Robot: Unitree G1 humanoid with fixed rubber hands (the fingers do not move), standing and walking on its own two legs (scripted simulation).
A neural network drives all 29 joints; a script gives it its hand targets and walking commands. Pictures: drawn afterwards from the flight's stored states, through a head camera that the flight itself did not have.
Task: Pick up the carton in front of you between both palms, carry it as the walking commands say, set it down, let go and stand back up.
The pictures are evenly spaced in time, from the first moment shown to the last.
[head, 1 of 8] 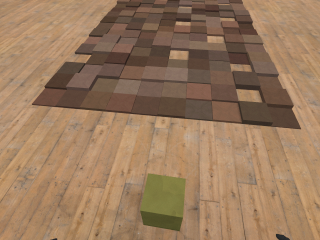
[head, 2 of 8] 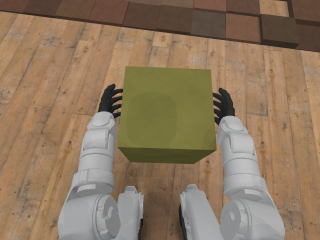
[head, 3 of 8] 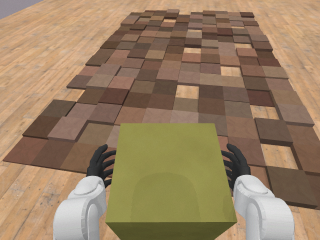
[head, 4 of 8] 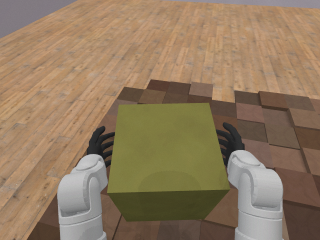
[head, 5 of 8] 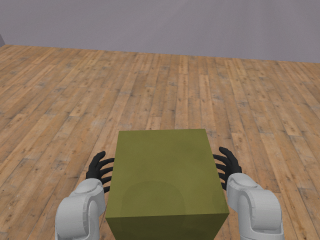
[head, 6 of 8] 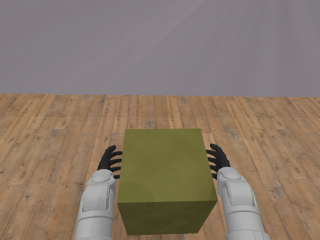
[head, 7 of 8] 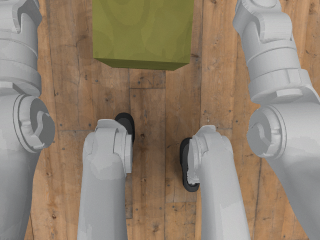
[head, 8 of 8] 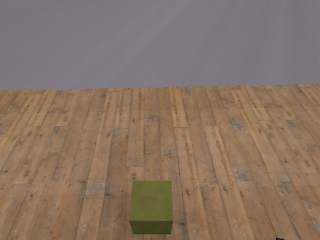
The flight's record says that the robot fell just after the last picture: no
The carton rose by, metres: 0.78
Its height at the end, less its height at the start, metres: +0.00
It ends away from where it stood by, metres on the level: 7.04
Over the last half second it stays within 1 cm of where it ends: yes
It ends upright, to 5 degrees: yes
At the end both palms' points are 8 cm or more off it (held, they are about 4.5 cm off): yes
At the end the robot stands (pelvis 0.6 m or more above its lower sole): yes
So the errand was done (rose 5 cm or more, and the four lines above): yes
